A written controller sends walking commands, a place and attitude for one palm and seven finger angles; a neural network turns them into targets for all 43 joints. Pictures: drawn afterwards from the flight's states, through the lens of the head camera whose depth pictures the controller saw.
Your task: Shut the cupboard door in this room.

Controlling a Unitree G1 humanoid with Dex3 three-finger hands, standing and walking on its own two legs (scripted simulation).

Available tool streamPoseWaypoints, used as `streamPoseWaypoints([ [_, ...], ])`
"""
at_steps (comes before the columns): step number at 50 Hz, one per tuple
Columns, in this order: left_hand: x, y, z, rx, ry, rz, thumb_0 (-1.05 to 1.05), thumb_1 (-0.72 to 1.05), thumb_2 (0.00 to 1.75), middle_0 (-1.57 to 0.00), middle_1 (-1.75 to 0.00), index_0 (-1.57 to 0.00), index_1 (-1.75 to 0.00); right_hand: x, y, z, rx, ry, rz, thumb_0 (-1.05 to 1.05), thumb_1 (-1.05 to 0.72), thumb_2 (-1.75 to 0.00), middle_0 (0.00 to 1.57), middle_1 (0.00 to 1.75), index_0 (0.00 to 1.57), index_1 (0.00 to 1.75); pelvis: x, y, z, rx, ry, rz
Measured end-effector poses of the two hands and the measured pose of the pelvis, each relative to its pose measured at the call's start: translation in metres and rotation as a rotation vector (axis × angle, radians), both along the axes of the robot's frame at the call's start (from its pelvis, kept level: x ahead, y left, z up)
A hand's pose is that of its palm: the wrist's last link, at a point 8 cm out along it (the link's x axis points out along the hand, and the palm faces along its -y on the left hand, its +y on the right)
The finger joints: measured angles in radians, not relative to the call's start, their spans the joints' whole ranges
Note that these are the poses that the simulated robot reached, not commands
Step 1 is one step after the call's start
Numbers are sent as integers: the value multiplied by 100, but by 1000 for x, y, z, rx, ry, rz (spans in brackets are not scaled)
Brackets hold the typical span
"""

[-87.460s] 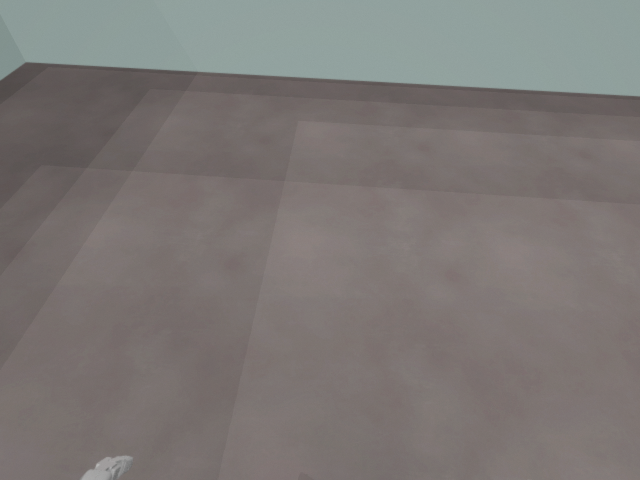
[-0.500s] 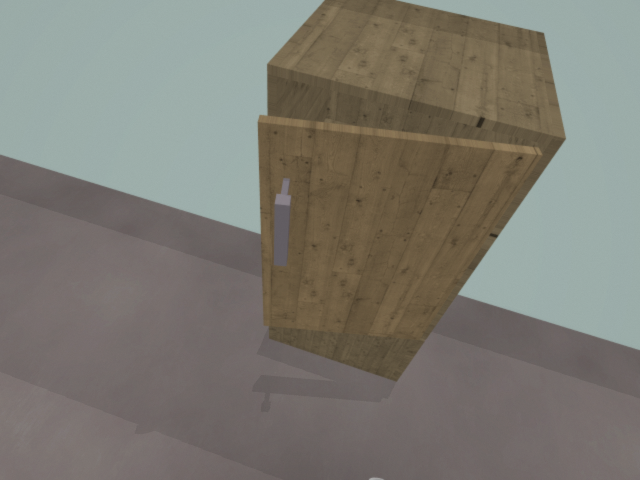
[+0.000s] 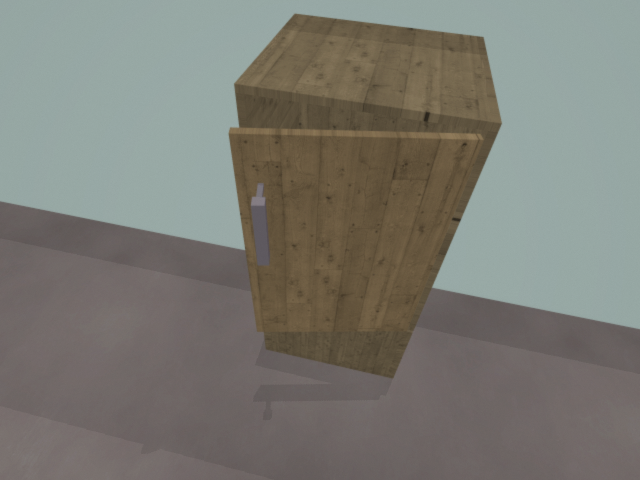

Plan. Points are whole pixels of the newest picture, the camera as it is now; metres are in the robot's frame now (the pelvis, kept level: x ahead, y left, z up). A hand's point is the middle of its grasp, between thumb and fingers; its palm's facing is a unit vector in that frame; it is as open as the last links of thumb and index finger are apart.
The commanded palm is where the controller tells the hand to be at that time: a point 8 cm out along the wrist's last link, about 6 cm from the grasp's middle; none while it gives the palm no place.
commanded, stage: come to a stop and stand still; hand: left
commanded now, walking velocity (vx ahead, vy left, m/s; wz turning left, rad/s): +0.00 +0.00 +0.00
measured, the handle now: (262, 225) +0.53 +0.13 -0.02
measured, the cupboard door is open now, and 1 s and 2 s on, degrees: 14 14 14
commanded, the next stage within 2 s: look again from close up in 0.16 s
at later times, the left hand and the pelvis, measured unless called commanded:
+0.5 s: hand out of the picture +0.01 +0.19 -0.18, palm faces +0.04 -0.98 -0.21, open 7.4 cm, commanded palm none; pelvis +0.02 +0.02 -0.01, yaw +1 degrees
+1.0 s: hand out of the picture +0.04 +0.18 -0.19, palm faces +0.01 -0.98 -0.17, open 7.4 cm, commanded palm none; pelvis +0.04 +0.02 -0.01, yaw +0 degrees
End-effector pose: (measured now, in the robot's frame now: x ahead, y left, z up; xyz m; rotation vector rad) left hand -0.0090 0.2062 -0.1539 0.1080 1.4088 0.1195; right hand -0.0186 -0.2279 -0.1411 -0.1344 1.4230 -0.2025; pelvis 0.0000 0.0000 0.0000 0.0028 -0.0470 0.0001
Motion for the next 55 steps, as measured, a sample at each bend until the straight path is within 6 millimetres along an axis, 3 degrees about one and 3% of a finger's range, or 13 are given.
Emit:
streamPoseWaypoints([
  [7, -12, -6, -2, -23, 34, 13, 1, 91, 89, -20, -29, -20, -30, -46, 7, 3, 2, 119, -29, 1, -91, -90, 20, 29, 20, 30, -4, 0, 0, -3, 15, 5],
  [13, -20, -6, -1, -21, 74, 25, 0, 91, 89, -20, -29, -20, -30, -52, 21, 2, 30, 147, -40, 1, -91, -90, 20, 29, 20, 30, 0, 2, 0, -2, 27, 4],
  [17, -20, 0, 0, 1, 60, 1, 0, 90, 89, -20, -29, -20, -30, -33, 30, -8, 62, 97, -13, 1, -91, -90, 20, 29, 20, 30, 1, 8, -5, -24, 41, 14],
  [23, 0, 22, 3, 54, 7, 7, 0, 90, 89, -20, -29, -20, -30, 13, 44, -23, 94, -28, 33, 1, -91, -90, 20, 29, 20, 30, 13, 18, -11, -15, 44, 21],
  [35, 43, 35, 4, 69, -73, -11, 0, 91, 90, -20, -29, -20, -30, 62, 24, -13, 27, -117, 58, 3, -93, -90, 20, 29, 20, 30, 31, 21, -9, 8, 39, 0],
  [45, 47, 31, -1, 38, -52, -20, 0, 91, 89, -20, -29, -20, -30, 80, 15, -3, -9, -124, 72, 1, -91, -90, 20, 29, 20, 30, 34, 17, -7, 4, 40, -3],
  [55, 33, 22, -7, 26, 10, -7, 0, 90, 90, -20, -29, -20, -30, 76, 12, -7, -1, -84, 65, 1, -91, -90, 20, 30, 20, 30, 39, 8, -10, 19, 52, 15],
])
